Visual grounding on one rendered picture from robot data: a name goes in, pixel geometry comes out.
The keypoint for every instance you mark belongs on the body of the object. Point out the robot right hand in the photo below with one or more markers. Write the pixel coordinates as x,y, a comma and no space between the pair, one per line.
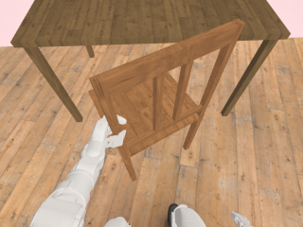
242,221

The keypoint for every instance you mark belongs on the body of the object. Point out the robot left hand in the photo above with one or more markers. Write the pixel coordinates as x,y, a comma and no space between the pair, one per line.
102,129

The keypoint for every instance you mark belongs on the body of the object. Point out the table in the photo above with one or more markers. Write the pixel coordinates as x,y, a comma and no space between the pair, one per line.
51,23

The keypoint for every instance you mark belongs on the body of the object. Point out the chair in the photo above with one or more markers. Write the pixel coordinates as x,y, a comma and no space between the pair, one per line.
153,103

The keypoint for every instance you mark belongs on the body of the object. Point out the robot right thigh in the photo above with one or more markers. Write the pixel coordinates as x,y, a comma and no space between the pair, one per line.
185,217

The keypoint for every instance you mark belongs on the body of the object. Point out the robot left upper arm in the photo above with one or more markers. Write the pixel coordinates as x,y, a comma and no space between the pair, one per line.
60,213

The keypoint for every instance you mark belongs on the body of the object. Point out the robot right shin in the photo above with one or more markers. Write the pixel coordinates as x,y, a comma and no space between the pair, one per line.
181,206

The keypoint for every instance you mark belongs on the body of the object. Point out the robot left forearm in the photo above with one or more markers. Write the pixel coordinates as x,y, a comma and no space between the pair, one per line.
82,178

